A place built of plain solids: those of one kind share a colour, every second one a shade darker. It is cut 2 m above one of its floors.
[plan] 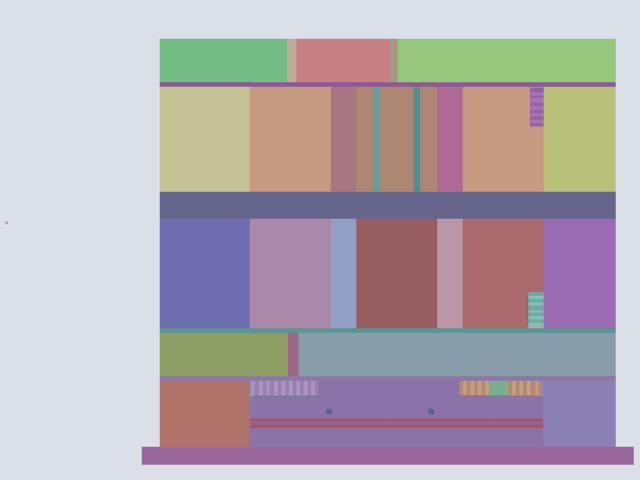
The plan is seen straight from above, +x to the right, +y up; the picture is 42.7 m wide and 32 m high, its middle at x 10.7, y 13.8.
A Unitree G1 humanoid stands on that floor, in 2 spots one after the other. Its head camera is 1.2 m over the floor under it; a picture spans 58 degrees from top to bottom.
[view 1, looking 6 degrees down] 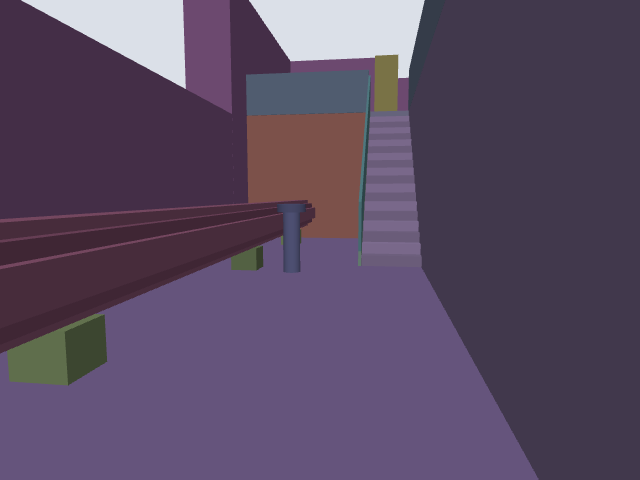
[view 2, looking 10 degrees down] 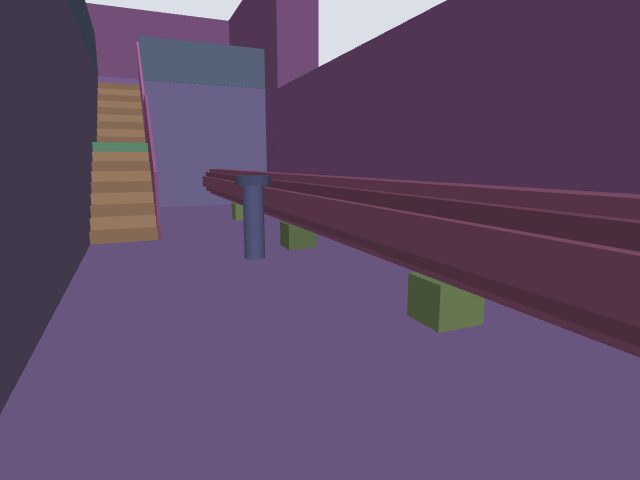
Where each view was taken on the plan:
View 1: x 17.89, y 3.73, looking -172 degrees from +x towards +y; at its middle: floor_aisle_concrete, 11.48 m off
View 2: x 12.72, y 3.73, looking -23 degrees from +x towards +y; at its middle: floor_aisle_concrete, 6.91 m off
